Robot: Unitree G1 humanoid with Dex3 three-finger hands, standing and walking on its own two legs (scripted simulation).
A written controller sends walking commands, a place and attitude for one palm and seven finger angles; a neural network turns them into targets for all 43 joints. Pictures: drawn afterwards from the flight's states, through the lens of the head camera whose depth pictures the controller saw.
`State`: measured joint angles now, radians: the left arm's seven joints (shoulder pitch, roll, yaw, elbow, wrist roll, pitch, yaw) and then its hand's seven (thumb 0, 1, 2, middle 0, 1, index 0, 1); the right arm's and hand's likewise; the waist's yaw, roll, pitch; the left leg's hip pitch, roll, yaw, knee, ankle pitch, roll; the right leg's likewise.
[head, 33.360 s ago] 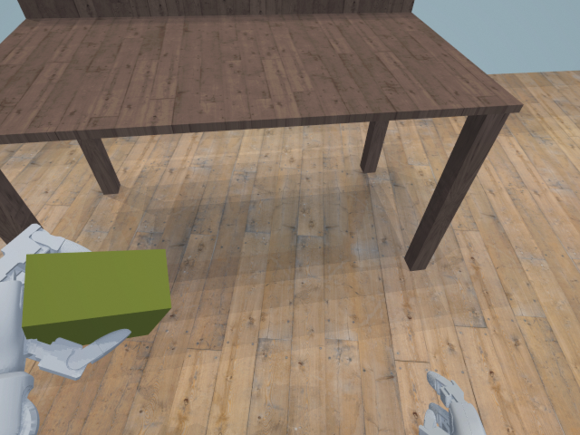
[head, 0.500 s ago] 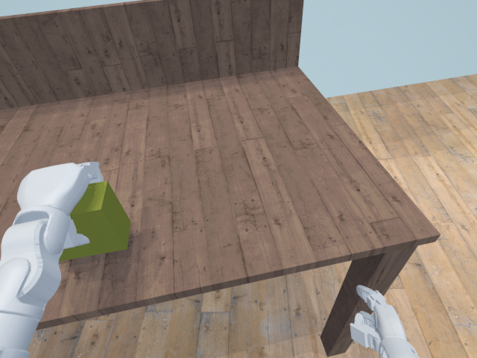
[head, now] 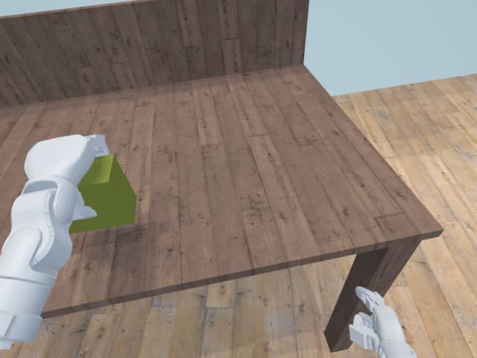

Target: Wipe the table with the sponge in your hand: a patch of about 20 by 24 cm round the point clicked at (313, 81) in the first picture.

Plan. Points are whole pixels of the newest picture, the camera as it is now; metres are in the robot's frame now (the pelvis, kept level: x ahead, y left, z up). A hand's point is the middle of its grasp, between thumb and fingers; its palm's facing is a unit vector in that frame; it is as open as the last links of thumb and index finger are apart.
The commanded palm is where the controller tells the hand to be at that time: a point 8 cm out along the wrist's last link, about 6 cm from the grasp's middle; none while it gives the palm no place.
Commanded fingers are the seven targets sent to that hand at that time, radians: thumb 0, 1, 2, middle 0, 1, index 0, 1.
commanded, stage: lift the sponge slowly off the table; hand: left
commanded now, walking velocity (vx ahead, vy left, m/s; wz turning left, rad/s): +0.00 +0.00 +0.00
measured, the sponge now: (92, 202) +0.30 +0.32 +0.11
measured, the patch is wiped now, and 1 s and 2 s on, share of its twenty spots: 1.00 1.00 1.00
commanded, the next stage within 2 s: bring the sponge back beside the body in 0.66 s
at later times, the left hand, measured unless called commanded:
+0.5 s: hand (71, 172) +0.29 +0.31 +0.20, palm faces +0.10 -0.02 -0.99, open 10.3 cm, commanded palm +0.26 +0.30 +0.27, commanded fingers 0.00 0.10 1.30 -1.20 -1.60 -1.20 -1.60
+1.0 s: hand (78, 181) +0.29 +0.30 +0.19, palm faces +0.05 -0.03 -1.00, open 10.3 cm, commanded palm +0.24 +0.30 +0.27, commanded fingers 0.00 0.10 1.30 -1.20 -1.60 -1.20 -1.60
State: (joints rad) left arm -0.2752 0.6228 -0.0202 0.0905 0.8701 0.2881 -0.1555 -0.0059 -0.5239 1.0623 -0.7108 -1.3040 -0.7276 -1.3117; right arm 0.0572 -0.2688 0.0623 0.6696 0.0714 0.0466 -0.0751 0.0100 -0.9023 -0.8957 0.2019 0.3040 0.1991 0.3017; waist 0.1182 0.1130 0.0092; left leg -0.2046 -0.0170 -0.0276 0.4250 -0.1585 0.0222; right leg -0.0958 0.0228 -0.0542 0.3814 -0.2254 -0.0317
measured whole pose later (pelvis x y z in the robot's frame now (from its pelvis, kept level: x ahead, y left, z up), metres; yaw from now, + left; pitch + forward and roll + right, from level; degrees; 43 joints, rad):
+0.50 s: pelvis +0.00 -0.01 +0.00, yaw +0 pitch -4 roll -1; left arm -0.31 0.66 -0.02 0.02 0.85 0.37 -0.23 -0.01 -0.52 1.06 -0.71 -1.30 -0.73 -1.31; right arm 0.04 -0.29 0.06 0.66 0.08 0.06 -0.08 0.01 -0.90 -0.90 0.20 0.30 0.20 0.30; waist 0.13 0.12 -0.01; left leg -0.21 -0.01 -0.04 0.44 -0.16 0.01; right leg -0.11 0.03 -0.06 0.41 -0.24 -0.04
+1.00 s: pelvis +0.00 +0.00 +0.00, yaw -1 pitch -3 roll -1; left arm -0.20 0.68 0.03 -0.05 0.82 0.30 -0.27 -0.01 -0.52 1.06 -0.71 -1.31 -0.73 -1.31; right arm 0.09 -0.30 0.06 0.64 0.07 0.06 -0.07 0.01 -0.90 -0.90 0.20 0.30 0.20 0.30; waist 0.11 0.13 -0.01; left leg -0.23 -0.01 -0.02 0.46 -0.18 0.02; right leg -0.13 0.03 -0.04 0.44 -0.25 -0.04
